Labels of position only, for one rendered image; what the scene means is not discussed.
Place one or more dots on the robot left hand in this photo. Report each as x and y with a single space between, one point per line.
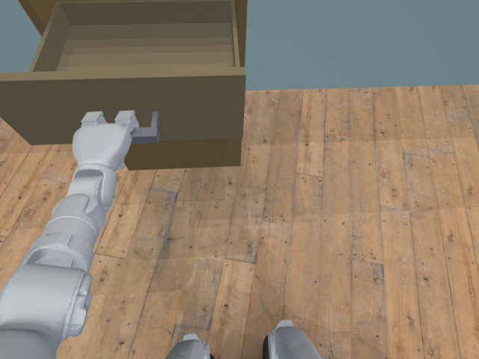
102 143

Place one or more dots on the right robot shin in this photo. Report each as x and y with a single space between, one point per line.
283 323

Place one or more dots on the drawer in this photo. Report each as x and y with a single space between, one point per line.
177 57

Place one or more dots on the left robot shin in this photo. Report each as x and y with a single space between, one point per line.
190 337

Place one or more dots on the handle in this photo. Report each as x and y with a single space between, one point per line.
144 135

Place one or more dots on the left robot upper arm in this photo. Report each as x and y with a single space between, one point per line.
44 306

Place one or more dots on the robot left forearm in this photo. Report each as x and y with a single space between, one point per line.
69 236

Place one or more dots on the cabinet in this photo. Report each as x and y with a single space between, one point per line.
201 153

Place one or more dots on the robot shin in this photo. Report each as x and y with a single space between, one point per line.
190 337
283 323

